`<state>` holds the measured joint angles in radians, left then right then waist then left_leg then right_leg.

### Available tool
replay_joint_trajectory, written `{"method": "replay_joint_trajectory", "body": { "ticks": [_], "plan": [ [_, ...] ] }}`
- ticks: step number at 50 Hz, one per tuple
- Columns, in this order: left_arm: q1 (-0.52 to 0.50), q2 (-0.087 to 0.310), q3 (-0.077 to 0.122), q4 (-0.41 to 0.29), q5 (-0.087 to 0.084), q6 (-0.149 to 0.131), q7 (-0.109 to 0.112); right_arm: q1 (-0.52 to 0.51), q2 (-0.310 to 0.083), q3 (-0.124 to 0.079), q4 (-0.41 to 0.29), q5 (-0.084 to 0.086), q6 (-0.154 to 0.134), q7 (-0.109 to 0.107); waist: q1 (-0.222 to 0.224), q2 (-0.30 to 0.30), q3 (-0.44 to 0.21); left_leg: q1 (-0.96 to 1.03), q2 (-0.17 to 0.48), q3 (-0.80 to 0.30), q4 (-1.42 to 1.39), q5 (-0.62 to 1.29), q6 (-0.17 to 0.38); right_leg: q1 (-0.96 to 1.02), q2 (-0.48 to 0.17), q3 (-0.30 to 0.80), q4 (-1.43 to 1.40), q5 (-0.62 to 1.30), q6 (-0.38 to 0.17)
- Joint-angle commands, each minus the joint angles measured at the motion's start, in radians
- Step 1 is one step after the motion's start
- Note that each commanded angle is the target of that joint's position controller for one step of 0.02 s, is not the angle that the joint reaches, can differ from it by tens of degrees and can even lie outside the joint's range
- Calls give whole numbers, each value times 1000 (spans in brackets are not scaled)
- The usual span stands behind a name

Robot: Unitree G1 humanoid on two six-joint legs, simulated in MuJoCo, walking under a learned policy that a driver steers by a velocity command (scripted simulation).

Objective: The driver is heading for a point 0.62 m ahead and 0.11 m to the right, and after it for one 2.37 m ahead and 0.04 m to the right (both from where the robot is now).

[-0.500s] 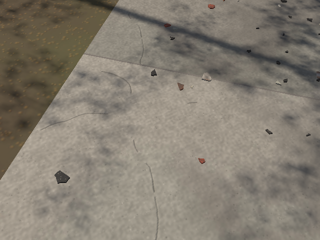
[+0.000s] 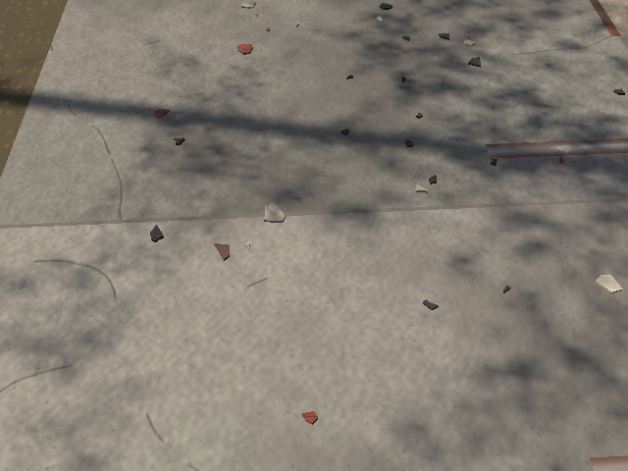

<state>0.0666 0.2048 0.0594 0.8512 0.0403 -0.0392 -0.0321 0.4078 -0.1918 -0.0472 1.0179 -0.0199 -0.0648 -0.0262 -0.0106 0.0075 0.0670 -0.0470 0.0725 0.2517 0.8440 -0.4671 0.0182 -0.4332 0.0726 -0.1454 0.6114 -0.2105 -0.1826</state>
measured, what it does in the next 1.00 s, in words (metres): walks ahead, turning right: left foot, then right foot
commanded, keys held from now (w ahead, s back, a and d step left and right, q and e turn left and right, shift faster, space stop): w+e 0.52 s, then w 0.20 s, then w+q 0.28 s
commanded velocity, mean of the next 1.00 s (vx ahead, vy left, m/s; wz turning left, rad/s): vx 0.50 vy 0.00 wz -0.35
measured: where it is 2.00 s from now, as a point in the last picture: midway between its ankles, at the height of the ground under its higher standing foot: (378, 236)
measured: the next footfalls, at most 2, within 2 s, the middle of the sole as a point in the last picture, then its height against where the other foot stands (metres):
left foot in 0.50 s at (300, 453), level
right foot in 0.98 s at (435, 395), level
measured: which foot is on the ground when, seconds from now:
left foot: up 0.00-0.48, down 0.50-0.98, up 1.00-1.00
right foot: down 0.00-0.52, up 0.54-0.96, down 0.98-1.00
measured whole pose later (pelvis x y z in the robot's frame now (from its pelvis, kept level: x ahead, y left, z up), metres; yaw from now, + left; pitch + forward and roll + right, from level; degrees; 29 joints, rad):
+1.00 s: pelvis +0.52 -0.09 +0.02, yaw -19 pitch +2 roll +2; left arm 0.03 0.22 0.00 0.72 0.05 -0.08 -0.02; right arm 0.48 -0.24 -0.04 0.92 0.00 -0.06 0.02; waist -0.09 -0.01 0.02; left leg -0.08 -0.02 0.00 0.48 -0.40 0.02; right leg -0.42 -0.02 -0.03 0.50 -0.11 -0.03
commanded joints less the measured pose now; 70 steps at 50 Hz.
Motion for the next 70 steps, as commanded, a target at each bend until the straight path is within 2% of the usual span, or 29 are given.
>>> {"method": "replay_joint_trajectory", "body": {
  "ticks": [1,3,5,7,13,20,22,24,25,26,27,28,29,30,32,36,40,43,46,48,49,50,51,52,53,55,59,64,70],
  "plan": [
    [312,262,77,32,-22,21,22,-135,-147,-27,-182,3,-32,25,125,-49,-208,-733,-43,-279,640,10,6,678,-400,780,-349,-47,-254],
    [216,174,54,29,-27,13,30,-138,-137,-24,-183,13,-50,26,37,57,-52,-662,27,-278,465,153,5,436,-330,565,-380,169,-165],
    [180,141,39,20,-40,-8,37,-104,-119,-21,-178,-23,-12,26,-16,38,-51,-538,54,-283,361,165,-27,314,-244,434,-388,330,-123],
    [213,159,40,27,-46,-28,37,-114,-108,-20,-194,-31,19,35,-26,13,-58,-529,50,-263,301,173,-53,287,-205,390,-388,427,-117],
    [350,189,44,30,-42,-25,33,-352,-119,-13,-294,-24,36,43,55,-52,-28,-662,30,-241,52,371,-81,353,-166,404,-390,449,-55],
    [430,212,46,19,-26,-19,48,-534,-132,7,-387,-10,14,53,112,-83,-17,-651,-40,-250,-201,423,-43,500,-196,483,-310,527,-45],
    [383,232,51,1,-23,-21,55,-467,-156,3,-382,-6,5,49,64,-95,-27,-505,-61,-262,-285,385,-16,470,-202,497,-265,584,-11],
    [320,257,55,-19,-24,-29,44,-242,-208,-19,-317,-2,-9,30,-39,-73,-128,-185,-111,-241,-350,338,21,396,-150,468,-53,757,37],
    [306,235,50,-30,-33,-38,33,-93,-243,-32,-291,-14,-22,15,-112,-27,-224,52,-23,-314,-383,328,53,279,-88,433,163,618,57],
    [357,126,23,-69,-58,-43,29,23,-331,-49,-299,-43,-22,-1,-116,138,-381,304,265,-635,-411,169,110,76,8,332,475,120,85],
    [444,141,23,-87,-55,-37,31,-38,-351,-58,-299,-34,-6,7,-29,332,-439,338,388,-1057,-554,146,208,-114,82,276,645,-333,93],
    [423,186,27,-47,-23,-20,38,-128,-249,-41,-318,-21,3,15,-1,136,-265,182,348,-962,-566,17,207,-173,-6,286,708,-249,91],
    [356,177,24,-45,-13,-15,27,-177,-171,-22,-320,-13,2,20,-4,26,-143,39,288,-795,-585,35,193,-161,-38,270,671,-169,97],
    [328,153,19,-52,-12,-13,19,-193,-142,-12,-308,-17,-1,23,10,16,-86,-50,234,-673,-614,124,167,-138,-64,264,613,-136,102],
    [321,132,12,-57,1,4,4,-162,-145,-9,-270,-12,-18,26,28,83,-54,-132,174,-528,-644,294,152,-91,-83,256,553,-121,114],
    [241,123,4,-89,3,14,-9,-98,-169,-16,-226,3,-51,42,30,88,-54,-103,171,-418,-687,460,181,-164,-88,250,461,-51,131],
    [54,87,-25,-151,7,1,-22,-54,-164,-15,-193,15,-38,47,3,80,-23,-126,104,-344,-714,481,179,-147,-139,138,190,86,169],
    [-29,83,-37,-174,-7,-7,-20,2,-206,-28,-172,11,-30,47,-26,84,-22,-126,103,-345,-675,552,171,-56,-110,103,41,106,187],
    [-37,112,-31,-187,-11,-20,-3,26,-230,-36,-161,7,-20,45,-21,92,-37,-73,136,-402,-603,591,158,8,-91,107,-36,57,173],
    [83,131,-20,-152,-3,-37,12,9,-231,-38,-160,12,-13,41,44,64,-79,-91,109,-400,-464,629,130,194,-66,107,-160,56,151],
    [210,177,-2,-113,15,-51,25,14,-200,-30,-165,18,-15,42,90,2,-165,-162,47,-357,-279,595,107,393,-123,171,-191,42,124],
    [356,271,20,-112,39,-58,42,1,-119,-8,-219,35,-19,43,149,-153,-312,-369,-46,-279,23,298,68,641,-398,467,-245,-119,62],
    [367,338,41,-102,20,-39,45,54,-111,-10,-243,36,-10,36,115,-293,-332,-588,-135,-240,220,-82,64,672,-541,761,-352,-185,-12],
    [309,241,20,-112,5,-32,41,33,-174,-28,-214,14,10,29,90,-145,-223,-628,-67,-307,314,-36,77,574,-498,700,-353,-249,-10],
    [242,171,1,-119,-4,-36,37,0,-157,-28,-212,12,14,39,61,-100,-121,-629,-33,-317,307,50,74,468,-443,563,-378,-195,9],
    [193,117,-12,-114,-11,-47,38,-21,-139,-32,-208,-1,30,53,22,-124,-58,-585,3,-301,271,131,52,358,-366,376,-428,-24,49],
    [230,127,-3,-80,-23,-75,41,-83,-112,-32,-235,-12,60,75,-3,-99,-50,-622,13,-285,283,244,18,350,-341,207,-455,230,42],
    [278,130,3,-42,-20,-74,41,-248,-97,-21,-295,-14,65,94,17,-87,-7,-684,20,-255,110,398,1,373,-322,60,-466,300,37],
    [341,183,19,-1,-19,-58,49,-407,-101,-6,-365,-21,60,111,55,-82,31,-578,-16,-143,-167,382,67,463,-350,-51,-415,442,63]
  ]
}}
Velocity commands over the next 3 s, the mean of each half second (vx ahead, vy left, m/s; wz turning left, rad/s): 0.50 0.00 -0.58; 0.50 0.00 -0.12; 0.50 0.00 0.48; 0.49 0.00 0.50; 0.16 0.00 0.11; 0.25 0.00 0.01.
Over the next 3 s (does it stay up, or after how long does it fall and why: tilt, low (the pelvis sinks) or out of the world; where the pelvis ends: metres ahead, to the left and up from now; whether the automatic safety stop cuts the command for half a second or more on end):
stays up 1.26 -0.11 0.03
